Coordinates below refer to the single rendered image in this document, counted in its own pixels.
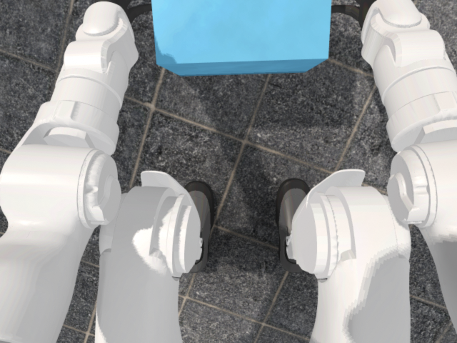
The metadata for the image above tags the right robot shin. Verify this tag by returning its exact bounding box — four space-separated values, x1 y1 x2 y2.
286 169 411 272

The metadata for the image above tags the robot right hand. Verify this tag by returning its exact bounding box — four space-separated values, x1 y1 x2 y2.
331 0 376 29

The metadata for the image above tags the left robot foot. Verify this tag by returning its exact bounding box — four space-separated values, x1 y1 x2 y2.
184 181 214 273

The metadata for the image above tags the robot right upper arm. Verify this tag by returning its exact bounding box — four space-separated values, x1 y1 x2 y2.
387 139 457 334

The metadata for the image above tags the robot left hand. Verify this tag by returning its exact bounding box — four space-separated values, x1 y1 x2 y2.
95 0 152 24

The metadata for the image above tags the right robot forearm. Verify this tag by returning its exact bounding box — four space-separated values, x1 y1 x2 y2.
361 0 457 153

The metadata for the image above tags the carton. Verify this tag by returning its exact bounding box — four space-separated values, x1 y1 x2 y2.
151 0 331 76

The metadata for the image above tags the left robot forearm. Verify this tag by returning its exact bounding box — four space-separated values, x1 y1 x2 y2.
0 1 139 213

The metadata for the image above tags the robot left upper arm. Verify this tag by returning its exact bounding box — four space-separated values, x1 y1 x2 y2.
0 144 121 343

